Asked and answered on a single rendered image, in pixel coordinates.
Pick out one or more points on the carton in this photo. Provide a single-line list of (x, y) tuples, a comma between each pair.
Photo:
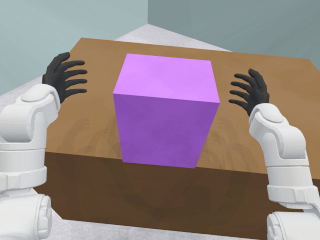
[(164, 107)]

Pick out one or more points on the robot right upper arm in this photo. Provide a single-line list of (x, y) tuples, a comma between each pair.
[(293, 226)]

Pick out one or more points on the robot left upper arm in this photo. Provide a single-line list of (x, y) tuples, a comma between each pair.
[(25, 217)]

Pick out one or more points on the robot left forearm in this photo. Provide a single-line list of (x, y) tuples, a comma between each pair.
[(23, 137)]

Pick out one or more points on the pedestal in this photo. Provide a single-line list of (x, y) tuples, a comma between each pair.
[(224, 195)]

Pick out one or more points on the right robot hand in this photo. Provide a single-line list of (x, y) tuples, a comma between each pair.
[(257, 91)]

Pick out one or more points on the left robot hand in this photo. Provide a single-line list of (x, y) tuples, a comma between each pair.
[(55, 76)]

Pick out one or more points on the robot right forearm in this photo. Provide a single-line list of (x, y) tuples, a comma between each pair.
[(285, 156)]

